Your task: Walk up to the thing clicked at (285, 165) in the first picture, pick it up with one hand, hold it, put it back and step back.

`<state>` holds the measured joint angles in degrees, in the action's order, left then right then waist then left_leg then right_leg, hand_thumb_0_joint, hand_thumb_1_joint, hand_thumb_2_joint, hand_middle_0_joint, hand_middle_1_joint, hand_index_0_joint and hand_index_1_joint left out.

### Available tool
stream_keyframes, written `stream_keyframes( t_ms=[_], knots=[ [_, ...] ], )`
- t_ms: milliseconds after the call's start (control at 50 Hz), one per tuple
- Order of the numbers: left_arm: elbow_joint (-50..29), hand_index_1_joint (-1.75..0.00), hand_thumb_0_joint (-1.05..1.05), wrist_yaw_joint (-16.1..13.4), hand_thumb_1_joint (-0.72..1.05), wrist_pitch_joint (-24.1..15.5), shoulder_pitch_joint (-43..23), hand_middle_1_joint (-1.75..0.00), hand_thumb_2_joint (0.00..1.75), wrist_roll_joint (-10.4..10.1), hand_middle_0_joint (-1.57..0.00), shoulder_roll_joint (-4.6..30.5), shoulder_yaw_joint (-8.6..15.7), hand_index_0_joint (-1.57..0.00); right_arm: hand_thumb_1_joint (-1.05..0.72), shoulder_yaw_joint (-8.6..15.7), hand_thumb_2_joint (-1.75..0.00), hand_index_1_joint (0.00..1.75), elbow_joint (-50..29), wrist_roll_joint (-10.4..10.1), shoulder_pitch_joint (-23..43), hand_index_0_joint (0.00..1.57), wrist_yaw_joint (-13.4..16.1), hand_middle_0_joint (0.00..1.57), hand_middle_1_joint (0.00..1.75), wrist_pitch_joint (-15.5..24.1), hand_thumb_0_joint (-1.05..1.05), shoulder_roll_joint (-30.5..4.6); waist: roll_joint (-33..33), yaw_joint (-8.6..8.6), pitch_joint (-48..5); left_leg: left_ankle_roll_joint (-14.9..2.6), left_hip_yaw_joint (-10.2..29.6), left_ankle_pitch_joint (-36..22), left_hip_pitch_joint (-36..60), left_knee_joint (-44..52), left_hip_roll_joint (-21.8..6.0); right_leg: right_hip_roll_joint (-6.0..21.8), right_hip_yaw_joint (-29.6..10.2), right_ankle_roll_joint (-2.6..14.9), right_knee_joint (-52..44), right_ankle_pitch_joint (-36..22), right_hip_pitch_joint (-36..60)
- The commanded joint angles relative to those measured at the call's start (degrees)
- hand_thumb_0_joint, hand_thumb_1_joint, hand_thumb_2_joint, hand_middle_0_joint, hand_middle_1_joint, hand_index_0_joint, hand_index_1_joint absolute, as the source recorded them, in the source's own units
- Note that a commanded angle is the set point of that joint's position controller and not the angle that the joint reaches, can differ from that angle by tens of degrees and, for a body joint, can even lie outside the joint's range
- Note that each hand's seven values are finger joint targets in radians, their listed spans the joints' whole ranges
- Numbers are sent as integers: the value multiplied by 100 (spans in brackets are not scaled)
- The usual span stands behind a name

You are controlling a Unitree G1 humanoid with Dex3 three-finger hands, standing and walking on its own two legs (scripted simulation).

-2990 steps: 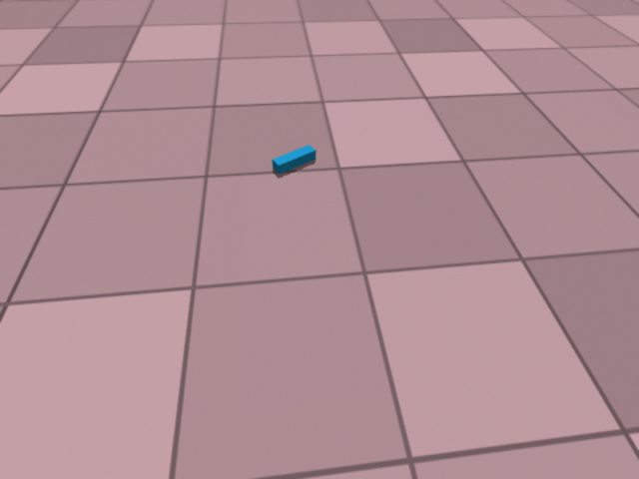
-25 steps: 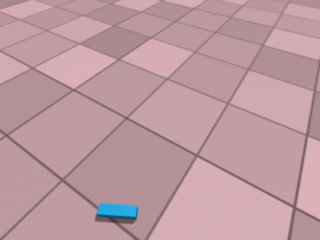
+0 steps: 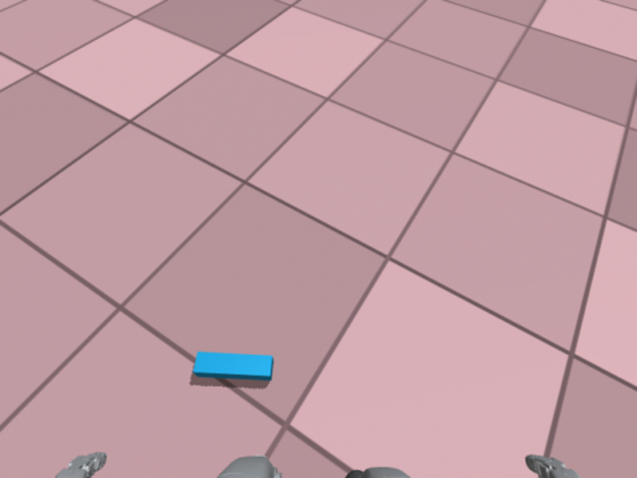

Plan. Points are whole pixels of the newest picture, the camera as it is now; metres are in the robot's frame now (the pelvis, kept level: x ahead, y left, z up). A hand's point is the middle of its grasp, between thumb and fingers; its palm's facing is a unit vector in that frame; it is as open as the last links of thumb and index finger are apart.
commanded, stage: step back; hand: left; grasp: from above
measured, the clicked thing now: (234, 366) +0.44 +0.23 -0.75
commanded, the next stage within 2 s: none
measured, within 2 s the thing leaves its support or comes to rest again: neither
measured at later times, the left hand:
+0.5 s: hand out of the picture +0.04 +0.30 -0.17, palm faces -0.09 -0.92 -0.38, open 7.4 cm
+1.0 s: hand out of the picture -0.10 +0.30 -0.16, palm faces +0.00 -0.93 -0.36, open 7.4 cm
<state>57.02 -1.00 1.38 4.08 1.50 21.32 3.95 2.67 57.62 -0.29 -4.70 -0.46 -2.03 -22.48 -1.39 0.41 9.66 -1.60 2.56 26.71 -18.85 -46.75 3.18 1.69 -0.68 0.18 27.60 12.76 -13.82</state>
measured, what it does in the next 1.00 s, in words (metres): walks backwards: left foot, then right foot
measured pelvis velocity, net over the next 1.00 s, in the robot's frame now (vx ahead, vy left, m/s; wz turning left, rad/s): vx -0.24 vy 0.04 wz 0.01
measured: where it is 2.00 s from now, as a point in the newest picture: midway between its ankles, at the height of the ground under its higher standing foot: outside the picture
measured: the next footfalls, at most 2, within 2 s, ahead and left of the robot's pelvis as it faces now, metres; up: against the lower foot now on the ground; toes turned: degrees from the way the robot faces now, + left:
left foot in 0.08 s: +0.01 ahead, +0.13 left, +0.00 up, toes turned -2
right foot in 0.54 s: -0.07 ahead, -0.08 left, +0.00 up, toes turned -1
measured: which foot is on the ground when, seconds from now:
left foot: up 0.00-0.06, down 0.08-0.58, up 0.60-0.94, down 0.96-1.00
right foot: down 0.00-0.08, up 0.10-0.52, down 0.54-1.00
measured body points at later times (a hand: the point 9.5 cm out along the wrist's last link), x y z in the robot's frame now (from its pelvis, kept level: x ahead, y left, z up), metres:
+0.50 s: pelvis -0.09 +0.04 -0.02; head -0.02 +0.04 +0.43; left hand +0.05 +0.35 -0.14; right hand +0.00 -0.27 -0.13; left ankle -0.03 +0.13 -0.74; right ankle -0.11 -0.08 -0.72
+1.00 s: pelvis -0.24 +0.04 -0.02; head -0.18 +0.06 +0.42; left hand -0.10 +0.35 -0.14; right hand -0.16 -0.28 -0.13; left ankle -0.25 +0.15 -0.74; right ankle -0.11 -0.07 -0.74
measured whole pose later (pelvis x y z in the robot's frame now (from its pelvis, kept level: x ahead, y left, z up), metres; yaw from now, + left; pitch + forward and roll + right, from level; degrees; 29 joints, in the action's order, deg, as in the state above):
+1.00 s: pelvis -0.24 +0.04 -0.02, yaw +0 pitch -4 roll +1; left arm 43.3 -0.1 3.9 5.7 1.6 21.8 4.2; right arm 2.6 51.8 1.2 -10.2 0.7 -1.7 -21.5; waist -4.1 -0.4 11.9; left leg -1.2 0.8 21.2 -11.5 -36.6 3.5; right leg 1.7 -0.5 0.7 36.6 10.7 -24.4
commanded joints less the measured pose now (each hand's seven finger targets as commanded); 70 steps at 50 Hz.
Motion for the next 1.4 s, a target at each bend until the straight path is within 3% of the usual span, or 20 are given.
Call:
stream_keyframes(
  t_ms=[0,40,80,100,200,360,480,520,540,580,680,820,920,940,960,980,1000,1080,1240,1380],
  knots=[
    [-809,-30,0,-88,90,-34,-329,-30,90,-12,-20,1302,235,-20,-90,223,-90,30,-351,62,-541,20,69,20,30,92,0,-881,-575,72,-1370,15,-137,-1009,334,1423,-179,1036,-739,853,419,-2679,714],
    [-943,-30,0,-45,90,77,-321,-30,90,-111,-20,1214,211,-20,-90,303,-90,30,-401,186,-634,20,111,20,30,154,0,-1015,44,149,-1308,-64,345,-3463,918,2548,-647,434,-403,405,1142,-1785,338],
    [-983,-30,0,-94,90,158,-179,-30,90,-150,-20,903,172,-20,-90,428,-90,30,-471,276,-661,20,144,20,30,196,0,-1562,986,62,-1203,-702,1801,-5626,1682,2436,-1877,-780,-553,143,2598,2135,-1200],
    [-1011,-30,0,-146,90,179,-11,-30,90,-105,-20,941,158,-20,-90,462,-90,30,-556,221,-683,20,164,20,30,196,0,-1785,1042,163,-1313,-968,1912,-6044,1575,2288,-2197,-822,-918,108,3081,2585,-1201],
    [-910,-30,0,-125,90,182,229,-30,90,-156,-20,1117,222,-20,-90,343,-90,30,-848,199,-100,20,294,20,30,212,0,-1268,932,-119,-1220,-771,864,-5194,1588,2088,-1505,-786,-1102,67,4033,1479,-1478],
    [-1174,-30,0,-73,90,98,145,-30,90,-68,-20,1030,293,-20,-90,407,-90,30,-1001,124,-710,20,309,20,30,175,0,-1257,838,261,-1221,-1047,1072,-5046,2181,1840,-1716,-531,-676,-123,2390,1566,-1291],
    [-1006,-30,0,15,90,50,772,-30,90,16,-20,986,356,-20,-90,418,-90,30,-1251,117,-189,20,232,20,30,153,0,-1405,890,-26,-1382,-1010,1303,-3475,1093,1895,-1885,-284,-246,124,865,955,-73],
    [-897,-30,0,25,90,-10,1096,-30,90,61,-20,1030,392,-20,-90,376,-90,30,-1269,56,53,20,212,20,30,120,0,-1312,546,-211,-1421,-624,1071,-2628,311,1582,-1592,-141,-489,304,62,-134,665],
    [-959,-30,0,25,90,-40,1076,-30,90,102,-20,1326,458,-20,-90,340,-90,30,-1303,19,73,20,205,20,30,112,0,-1175,-264,-178,-1324,-286,695,-1806,-336,998,-1020,463,-1457,626,-217,-638,778],
    [-1342,-30,0,39,90,-58,384,-30,90,80,-20,1942,555,-20,-90,335,-90,30,-1256,41,79,20,244,20,30,45,0,-1017,-1577,-258,-712,220,187,922,-403,-1442,305,2096,-3271,1928,-1156,-799,-699],
    [-1628,-30,0,-30,90,-73,-126,-30,90,34,-20,1230,454,-20,-90,255,-90,30,-876,15,-692,20,225,20,30,44,0,-1038,-477,80,-687,215,662,60,-508,-2277,509,847,-1306,1012,-654,-1506,-366],
    [-1722,-30,0,-58,90,20,687,-30,90,79,-20,1228,445,-20,-90,201,-90,30,-1145,63,-574,20,272,20,30,121,0,-996,-863,-361,-1388,347,179,573,-727,-280,12,1179,-1442,1298,-227,-2113,1502],
    [-1869,-30,0,8,90,153,321,-30,90,-13,-20,1372,402,-20,-90,303,-90,30,-815,120,-1402,20,190,20,30,134,0,-983,-811,87,-1566,44,-276,-1215,881,2242,-113,892,-1163,781,186,-1137,493],
    [-1883,-30,0,30,90,180,381,-30,90,-29,-20,1240,336,-20,-90,375,-90,30,-861,177,-1292,20,183,20,30,140,0,-1187,-233,89,-1388,-127,356,-1298,1056,2482,-492,581,-1026,489,456,-391,-182],
    [-1971,-30,0,33,90,167,241,-30,90,-47,-20,1015,293,-20,-90,479,-90,30,-939,309,-1193,20,176,20,30,145,0,-1647,1035,180,-1213,-556,2080,-1439,1123,2831,-1751,-163,-572,190,1469,964,-1328],
    [-1975,-30,0,-32,90,156,-70,-30,90,-21,-20,1208,440,-20,-90,562,-90,30,-1085,292,-698,20,148,20,30,129,0,-2106,1528,271,-798,-1304,2799,-1467,-41,3196,-2603,-756,-485,10,2865,2213,-1305],
    [-1926,-30,0,-68,90,163,-78,-30,90,44,-20,1303,500,-20,-90,571,-90,30,-1229,263,-284,20,184,20,30,185,0,-2188,1591,239,-534,-1692,3190,-1516,-889,3390,-2972,-669,-1084,-15,4024,2319,-953],
    [-1436,-30,0,8,90,198,779,-30,90,-92,-20,1139,487,-20,-90,334,-90,30,-1315,301,171,20,231,20,30,263,0,-1298,763,-380,-528,-710,961,-2525,-21,2769,-1472,-1016,-1249,109,4813,1197,-1449],
    [-1522,-30,0,-6,90,95,691,-30,90,-19,-20,1040,373,-20,-90,474,-90,30,-1323,177,-662,20,274,20,30,226,0,-1343,1099,210,-1293,-1332,973,-3806,2104,1992,-1868,-442,-750,-351,2682,1759,-1484],
    [-821,-30,0,130,90,96,1972,-30,90,34,-20,1122,456,-20,-90,489,-90,30,-1599,150,112,20,194,20,30,29,0,-1557,1295,-320,-1613,-628,780,-1920,240,1860,-1610,-250,-7,168,38,454,693]
  ],
)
